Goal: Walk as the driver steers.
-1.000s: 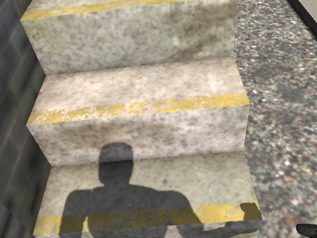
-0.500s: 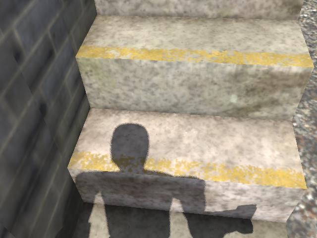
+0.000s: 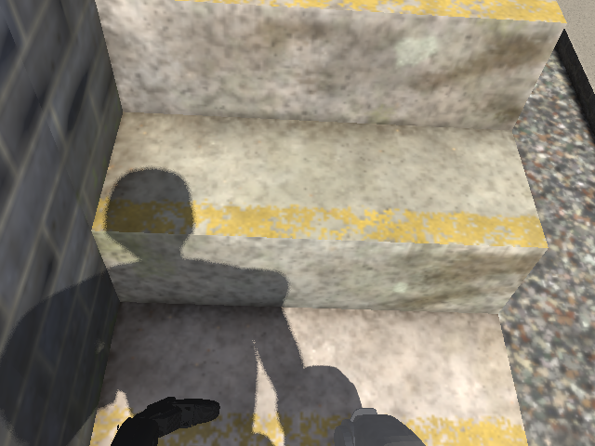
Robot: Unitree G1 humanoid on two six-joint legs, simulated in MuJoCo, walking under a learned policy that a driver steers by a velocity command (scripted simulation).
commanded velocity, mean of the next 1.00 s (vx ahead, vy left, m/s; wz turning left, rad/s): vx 0.01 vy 0.00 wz -0.30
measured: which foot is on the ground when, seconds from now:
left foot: down 0.00-0.02, up 0.04-0.38, down 0.40-0.98, up 1.00-1.00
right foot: down 0.00-0.36, up 0.38-0.50, down 0.52-1.00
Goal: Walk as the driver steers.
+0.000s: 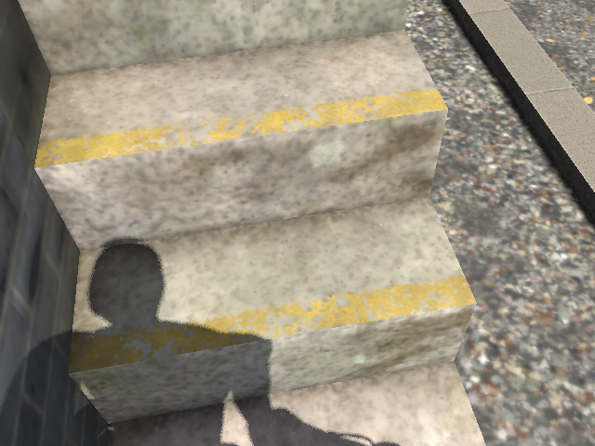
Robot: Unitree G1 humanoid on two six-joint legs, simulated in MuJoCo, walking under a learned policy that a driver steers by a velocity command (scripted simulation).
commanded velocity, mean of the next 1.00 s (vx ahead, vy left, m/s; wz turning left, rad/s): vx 0.18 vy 0.00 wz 0.16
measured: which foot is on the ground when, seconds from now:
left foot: up 0.00-0.46, down 0.48-0.86, up 0.88-1.00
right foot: down 0.00-0.44, up 0.46-0.68, down 0.70-1.00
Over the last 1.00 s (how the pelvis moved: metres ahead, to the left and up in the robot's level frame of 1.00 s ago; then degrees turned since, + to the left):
0.04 -0.01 0.13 -10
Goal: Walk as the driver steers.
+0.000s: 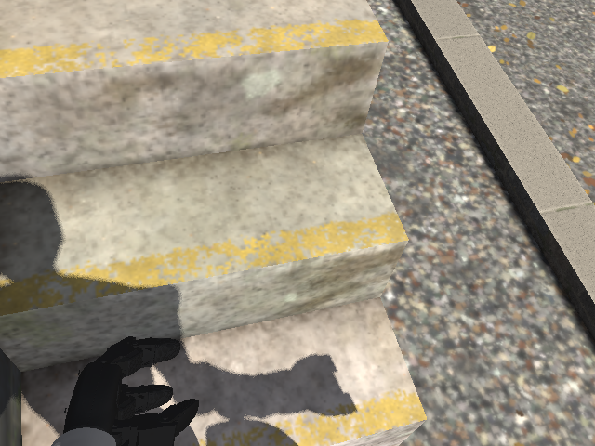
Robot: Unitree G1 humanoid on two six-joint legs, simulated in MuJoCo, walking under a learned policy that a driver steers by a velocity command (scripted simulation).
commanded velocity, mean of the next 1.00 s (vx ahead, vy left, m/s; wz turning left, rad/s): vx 0.19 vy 0.00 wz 0.34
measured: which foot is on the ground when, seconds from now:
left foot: up 0.00-0.08, down 0.10-0.50, up 0.52-0.64, down 0.66-0.74, up 0.76-1.00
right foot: down 0.00-0.04, up 0.06-0.52, down 0.54-1.00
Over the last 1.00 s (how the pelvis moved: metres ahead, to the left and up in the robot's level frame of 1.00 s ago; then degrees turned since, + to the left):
-0.03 0.00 -0.02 -3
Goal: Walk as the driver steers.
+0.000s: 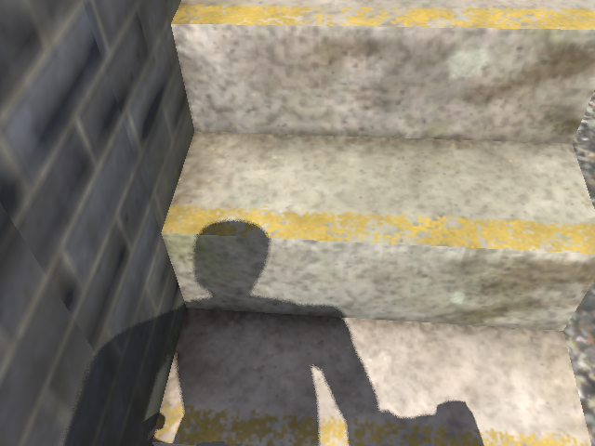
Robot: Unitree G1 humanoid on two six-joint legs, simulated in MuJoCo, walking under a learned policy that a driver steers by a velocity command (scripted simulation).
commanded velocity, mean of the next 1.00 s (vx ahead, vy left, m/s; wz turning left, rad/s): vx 0.94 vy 0.00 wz -0.53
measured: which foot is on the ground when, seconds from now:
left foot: up 0.00-0.14, down 0.16-0.56, up 0.58-1.00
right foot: down 0.00-0.14, up 0.16-0.46, down 0.48-1.00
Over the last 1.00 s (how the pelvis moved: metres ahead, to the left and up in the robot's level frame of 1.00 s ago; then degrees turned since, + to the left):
-0.05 0.00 -0.13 21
